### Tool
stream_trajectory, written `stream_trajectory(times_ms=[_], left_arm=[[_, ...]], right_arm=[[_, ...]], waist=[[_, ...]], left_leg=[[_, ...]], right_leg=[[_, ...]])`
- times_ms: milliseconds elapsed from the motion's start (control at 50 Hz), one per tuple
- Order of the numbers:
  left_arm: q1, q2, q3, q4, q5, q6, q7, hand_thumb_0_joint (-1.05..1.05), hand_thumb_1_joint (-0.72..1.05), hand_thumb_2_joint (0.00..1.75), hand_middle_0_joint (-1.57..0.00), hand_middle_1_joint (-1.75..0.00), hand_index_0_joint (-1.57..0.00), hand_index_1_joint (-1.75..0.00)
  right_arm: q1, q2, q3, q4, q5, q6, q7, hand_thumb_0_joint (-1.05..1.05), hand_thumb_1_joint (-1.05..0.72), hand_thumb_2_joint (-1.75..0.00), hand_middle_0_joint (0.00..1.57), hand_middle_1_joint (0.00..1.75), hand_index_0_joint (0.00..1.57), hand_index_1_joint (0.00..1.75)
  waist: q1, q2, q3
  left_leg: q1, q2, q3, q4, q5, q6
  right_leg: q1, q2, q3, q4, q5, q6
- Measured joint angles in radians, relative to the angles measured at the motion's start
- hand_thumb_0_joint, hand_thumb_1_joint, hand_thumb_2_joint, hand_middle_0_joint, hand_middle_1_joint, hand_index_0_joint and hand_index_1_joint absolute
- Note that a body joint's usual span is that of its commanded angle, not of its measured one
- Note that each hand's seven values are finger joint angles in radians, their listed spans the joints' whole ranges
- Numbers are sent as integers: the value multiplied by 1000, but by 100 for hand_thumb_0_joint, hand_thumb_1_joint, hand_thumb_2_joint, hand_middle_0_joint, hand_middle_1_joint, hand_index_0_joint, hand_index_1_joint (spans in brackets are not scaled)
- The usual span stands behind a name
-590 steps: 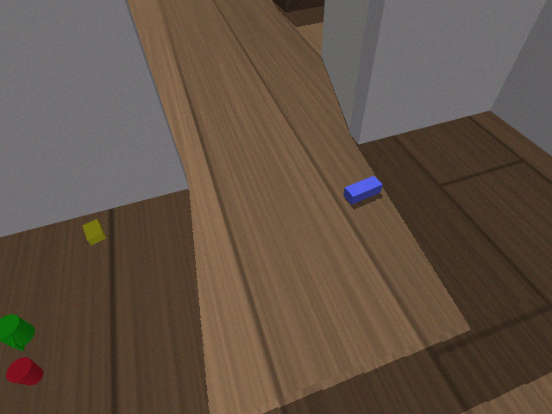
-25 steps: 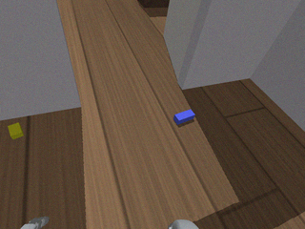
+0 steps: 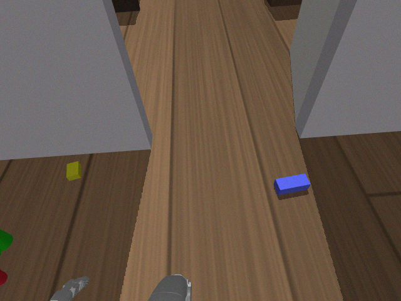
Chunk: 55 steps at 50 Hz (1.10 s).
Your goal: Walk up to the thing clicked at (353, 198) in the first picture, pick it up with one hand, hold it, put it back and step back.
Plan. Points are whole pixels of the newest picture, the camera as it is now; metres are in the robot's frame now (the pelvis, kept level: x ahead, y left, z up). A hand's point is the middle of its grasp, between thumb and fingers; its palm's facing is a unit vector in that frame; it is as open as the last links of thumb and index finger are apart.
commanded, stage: walk up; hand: left
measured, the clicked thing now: (291, 184) +0.80 -0.39 -0.74
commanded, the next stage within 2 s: none
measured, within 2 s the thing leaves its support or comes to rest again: neither
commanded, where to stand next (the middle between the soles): +0.52 -0.76 m, yaw +21 degrees
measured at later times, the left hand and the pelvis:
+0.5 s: hand (170, 267) +0.21 +0.13 -0.17, palm faces +0.06 -0.95 -0.31, open 7.4 cm; pelvis +0.14 -0.17 -0.03, yaw +7 degrees
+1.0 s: hand (258, 270) +0.22 -0.09 -0.18, palm faces +0.22 -0.92 -0.32, open 7.4 cm; pelvis +0.26 -0.36 -0.03, yaw +15 degrees
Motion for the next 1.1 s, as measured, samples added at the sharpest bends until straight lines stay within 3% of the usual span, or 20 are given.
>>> stream_trajectory(times_ms=[100,160,200,220,280,340,440,500,560,580,600,640,680,740,840,880,920,960,1020,1100], left_arm=[[56,31,11,-31,14,8,3,0,90,89,-21,-30,-20,-30],[79,47,12,-52,21,25,2,0,90,90,-21,-30,-20,-30],[104,50,10,-66,23,37,4,0,90,90,-21,-30,-20,-30],[112,48,11,-68,23,41,7,0,90,90,-21,-30,-20,-30],[106,27,2,-63,30,69,12,0,90,90,-21,-30,-20,-30],[98,33,-13,-53,27,86,-1,1,91,90,-21,-30,-20,-30],[60,71,11,-67,21,86,-26,0,90,89,-21,-30,-20,-30],[45,101,32,-69,18,91,-33,0,90,89,-21,-30,-20,-30],[48,128,50,-64,15,90,-29,0,91,89,-21,-30,-20,-30],[53,132,56,-60,13,85,-25,0,91,90,-21,-30,-20,-30],[53,120,60,-51,15,77,-19,0,91,90,-21,-30,-20,-30],[68,95,47,-47,25,61,-8,0,91,90,-21,-30,-20,-30],[92,65,33,-33,16,59,1,0,91,90,-21,-30,-20,-30],[134,35,16,-12,14,53,12,0,90,89,-21,-30,-20,-30],[151,48,9,-10,23,52,24,0,90,89,-21,-30,-20,-30],[149,58,5,-23,21,60,24,0,90,89,-21,-30,-20,-30],[144,62,1,-34,17,68,27,0,90,90,-21,-30,-20,-30],[122,51,-3,-33,17,85,32,0,90,90,-21,-30,-20,-30],[126,40,-17,-30,22,99,25,0,90,90,-21,-30,-20,-30],[118,61,-6,-23,30,103,3,0,90,89,-21,-30,-20,-30]], right_arm=[[-7,15,-2,-8,-3,-1,12,0,-90,-90,21,30,21,30],[11,33,1,-12,1,0,10,0,-90,-90,21,30,21,30],[36,34,3,-26,0,-6,4,0,-90,-90,21,30,21,30],[41,33,1,-32,-4,-11,-3,0,-90,-90,21,30,21,30],[32,31,-1,-56,-2,-5,-29,0,-90,-90,21,30,21,30],[26,42,3,-54,2,2,-46,0,-90,-90,21,30,21,30],[67,33,12,-25,-19,-4,-30,0,-90,-90,21,30,21,30],[82,13,7,-9,-36,-5,-18,0,-89,-90,21,30,21,30],[80,-15,-4,6,-46,1,-13,0,-89,-90,22,30,21,30],[75,-28,-9,13,-48,8,-14,0,-89,-90,22,30,21,30],[65,-47,-17,26,-48,19,-19,0,-89,-90,22,30,21,30],[48,-64,-35,62,-39,48,-42,0,-89,-90,21,30,21,30],[29,-59,-41,90,-30,60,-57,0,-90,-90,21,30,21,30],[-3,-49,-28,98,-8,38,-52,1,-90,-90,21,30,21,30],[-35,-2,2,54,0,-12,-31,0,-90,-90,21,30,21,30],[-32,18,12,38,1,-23,-27,0,-90,-90,21,30,21,30],[-17,28,14,18,-7,-33,-31,0,-90,-90,21,30,21,30],[-15,40,15,10,-14,-21,-41,0,-90,-90,21,30,21,30],[-27,47,17,12,-5,3,-46,0,-90,-90,21,30,21,30],[6,44,10,11,-18,-6,-39,0,-89,-90,21,30,21,30]], waist=[[26,-5,13],[38,-31,23],[40,-47,17],[29,-61,17],[-11,-91,48],[-49,-116,52],[-72,-125,22],[-81,-121,-1],[-88,-107,-23],[-86,-93,-28],[-83,-53,-24],[-65,-15,-32],[-43,-8,-41],[-14,1,-45],[28,-23,10],[34,-38,29],[23,-55,43],[8,-84,61],[-13,-103,49],[-49,-114,6]], left_leg=[[-23,7,49,-298,103,-17],[16,-2,85,-418,199,-8],[78,-16,98,-494,243,15],[91,-27,93,-492,163,21],[76,-27,87,-406,113,12],[114,-6,69,-428,115,-15],[124,48,-5,-430,90,-38],[107,84,-53,-411,63,-45],[90,129,-102,-389,37,-59],[82,150,-122,-370,20,-55],[70,173,-168,-333,-26,-30],[10,128,-223,-145,-146,-18],[-31,64,-162,-6,-155,-18],[-57,7,-46,4,-122,-13],[-19,-39,77,-253,-49,3],[38,-54,100,-407,73,10],[83,-69,94,-491,183,30],[78,-79,87,-446,151,33],[106,-44,82,-448,131,12],[126,11,36,-465,128,-21]], right_leg=[[84,57,-63,-30,-56,-44],[111,75,-98,15,-127,-58],[100,79,-110,106,-199,-58],[69,69,-104,195,-230,-46],[-94,82,27,566,-260,40],[-215,46,112,710,-205,58],[-283,-57,208,583,-156,50],[-266,-91,230,454,-168,50],[-217,-93,197,337,-153,46],[-190,-81,175,290,-128,64],[-178,-50,142,300,-132,89],[-173,-28,101,336,-166,98],[-134,-29,79,302,-169,81],[-66,-12,53,197,-136,48],[-10,30,8,124,-127,-9],[-5,44,-16,146,-153,-23],[-33,51,-17,247,-197,-29],[-92,63,63,404,-214,1],[-184,55,125,588,-214,22],[-237,-8,180,592,-163,32]])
